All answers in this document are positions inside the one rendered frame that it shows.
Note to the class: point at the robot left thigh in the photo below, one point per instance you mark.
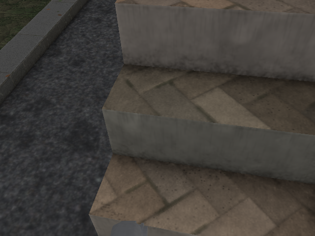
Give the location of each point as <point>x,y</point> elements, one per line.
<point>129,228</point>

